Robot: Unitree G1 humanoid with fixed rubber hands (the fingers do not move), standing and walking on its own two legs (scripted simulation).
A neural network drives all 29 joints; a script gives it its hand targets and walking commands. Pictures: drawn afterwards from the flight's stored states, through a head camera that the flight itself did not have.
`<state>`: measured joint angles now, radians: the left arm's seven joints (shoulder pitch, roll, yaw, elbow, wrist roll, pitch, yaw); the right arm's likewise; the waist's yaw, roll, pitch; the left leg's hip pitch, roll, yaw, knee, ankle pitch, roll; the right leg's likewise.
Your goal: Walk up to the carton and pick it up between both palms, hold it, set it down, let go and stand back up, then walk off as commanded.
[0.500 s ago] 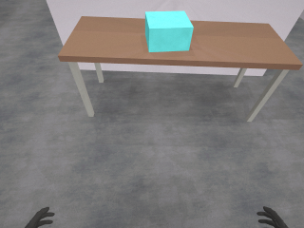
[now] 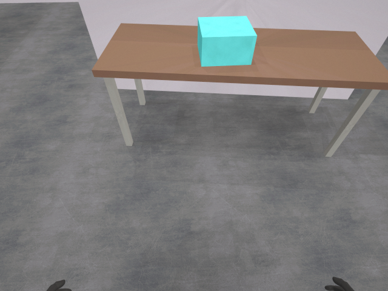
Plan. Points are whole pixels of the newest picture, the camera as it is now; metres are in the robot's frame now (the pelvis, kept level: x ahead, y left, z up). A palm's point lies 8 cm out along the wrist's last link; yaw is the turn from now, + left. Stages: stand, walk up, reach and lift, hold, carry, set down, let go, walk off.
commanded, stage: stand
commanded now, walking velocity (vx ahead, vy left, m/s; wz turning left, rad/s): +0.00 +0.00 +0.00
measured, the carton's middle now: (224, 40) +1.24 -0.14 -0.10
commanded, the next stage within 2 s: none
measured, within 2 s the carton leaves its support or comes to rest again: neither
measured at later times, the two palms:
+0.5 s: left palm out of the picture +0.10 +0.29 -0.10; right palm out of the picture +0.09 -0.33 -0.10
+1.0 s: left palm out of the picture +0.12 +0.30 -0.10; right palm out of the picture +0.11 -0.33 -0.10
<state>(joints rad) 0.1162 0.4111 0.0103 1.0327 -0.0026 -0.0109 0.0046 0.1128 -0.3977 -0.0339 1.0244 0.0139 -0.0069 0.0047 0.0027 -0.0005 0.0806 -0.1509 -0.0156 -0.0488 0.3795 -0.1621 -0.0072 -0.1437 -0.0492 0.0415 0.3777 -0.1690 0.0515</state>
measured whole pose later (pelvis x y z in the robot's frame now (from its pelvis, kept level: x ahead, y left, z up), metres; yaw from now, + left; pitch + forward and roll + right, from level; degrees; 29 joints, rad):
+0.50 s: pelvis +0.01 -0.02 +0.00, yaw +0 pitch -3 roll +0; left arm 0.11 0.39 0.02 1.03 -0.01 -0.02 0.01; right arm 0.12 -0.39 -0.03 1.06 0.01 -0.01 0.00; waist -0.01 0.00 0.06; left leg -0.15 0.01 -0.07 0.37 -0.17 -0.03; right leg -0.14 -0.02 0.02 0.36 -0.17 0.03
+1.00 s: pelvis +0.02 -0.01 +0.00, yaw +0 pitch -3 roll +0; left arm 0.11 0.40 0.01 1.04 -0.01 -0.02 0.02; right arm 0.11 -0.39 -0.03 1.05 0.01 -0.02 -0.01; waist 0.00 0.00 0.05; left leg -0.12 0.00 -0.05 0.34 -0.18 -0.02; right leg -0.11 -0.03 0.03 0.34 -0.18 0.04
